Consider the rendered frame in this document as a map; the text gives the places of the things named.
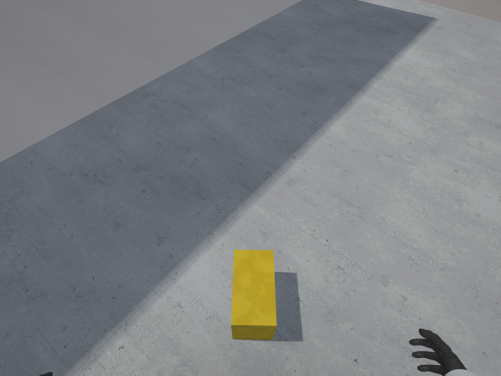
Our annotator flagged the robot right hand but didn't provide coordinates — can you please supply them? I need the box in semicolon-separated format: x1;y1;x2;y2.
409;328;467;376

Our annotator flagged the carton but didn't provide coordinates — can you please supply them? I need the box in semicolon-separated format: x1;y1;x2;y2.
231;250;277;340

